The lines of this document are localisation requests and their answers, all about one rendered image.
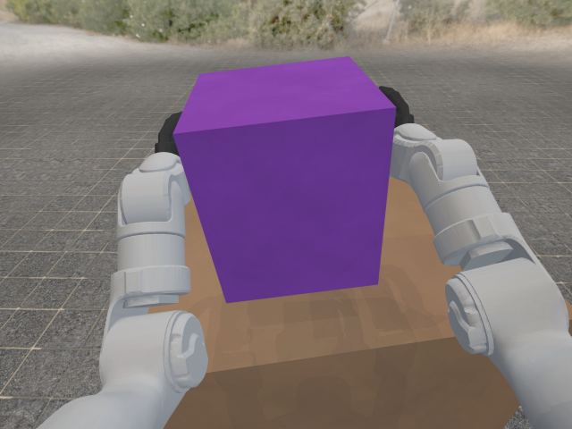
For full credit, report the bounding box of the robot right hand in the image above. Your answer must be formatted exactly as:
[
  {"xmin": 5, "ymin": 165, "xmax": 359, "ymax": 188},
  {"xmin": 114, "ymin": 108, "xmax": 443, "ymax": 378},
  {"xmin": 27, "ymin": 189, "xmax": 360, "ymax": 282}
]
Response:
[{"xmin": 379, "ymin": 86, "xmax": 414, "ymax": 129}]

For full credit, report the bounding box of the carton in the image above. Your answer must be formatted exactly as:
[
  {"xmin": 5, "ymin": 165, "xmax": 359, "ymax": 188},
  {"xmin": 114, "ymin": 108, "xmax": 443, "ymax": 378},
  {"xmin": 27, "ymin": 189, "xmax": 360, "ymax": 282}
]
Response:
[{"xmin": 173, "ymin": 56, "xmax": 396, "ymax": 303}]

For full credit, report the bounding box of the robot left hand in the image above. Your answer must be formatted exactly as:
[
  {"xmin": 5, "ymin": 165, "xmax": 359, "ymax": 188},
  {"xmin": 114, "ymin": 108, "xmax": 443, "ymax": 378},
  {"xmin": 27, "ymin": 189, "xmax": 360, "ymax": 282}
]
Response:
[{"xmin": 155, "ymin": 112, "xmax": 182, "ymax": 156}]

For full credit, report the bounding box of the robot right upper arm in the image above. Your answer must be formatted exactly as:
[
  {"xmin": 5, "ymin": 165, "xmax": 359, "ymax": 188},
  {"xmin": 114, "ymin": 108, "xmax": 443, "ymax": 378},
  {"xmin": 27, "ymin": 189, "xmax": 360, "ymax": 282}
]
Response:
[{"xmin": 445, "ymin": 257, "xmax": 572, "ymax": 429}]

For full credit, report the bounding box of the left robot forearm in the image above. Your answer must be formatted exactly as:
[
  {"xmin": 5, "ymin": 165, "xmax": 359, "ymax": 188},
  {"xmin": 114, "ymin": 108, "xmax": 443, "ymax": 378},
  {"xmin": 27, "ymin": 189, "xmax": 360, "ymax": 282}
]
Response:
[{"xmin": 99, "ymin": 152, "xmax": 191, "ymax": 384}]

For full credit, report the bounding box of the right robot forearm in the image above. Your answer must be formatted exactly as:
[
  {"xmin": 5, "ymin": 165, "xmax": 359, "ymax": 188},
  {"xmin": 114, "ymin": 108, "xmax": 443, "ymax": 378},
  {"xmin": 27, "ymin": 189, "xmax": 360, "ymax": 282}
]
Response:
[{"xmin": 390, "ymin": 123, "xmax": 569, "ymax": 328}]

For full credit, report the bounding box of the robot left upper arm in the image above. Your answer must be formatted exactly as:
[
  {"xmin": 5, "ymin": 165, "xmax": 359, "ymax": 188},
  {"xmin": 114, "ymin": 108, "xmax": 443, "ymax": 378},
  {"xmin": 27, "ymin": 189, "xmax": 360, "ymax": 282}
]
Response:
[{"xmin": 37, "ymin": 310, "xmax": 208, "ymax": 429}]

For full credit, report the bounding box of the pedestal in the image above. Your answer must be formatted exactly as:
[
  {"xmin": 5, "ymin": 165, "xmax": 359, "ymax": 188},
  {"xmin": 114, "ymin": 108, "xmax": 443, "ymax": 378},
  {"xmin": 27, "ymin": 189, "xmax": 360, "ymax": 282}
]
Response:
[{"xmin": 148, "ymin": 177, "xmax": 572, "ymax": 429}]

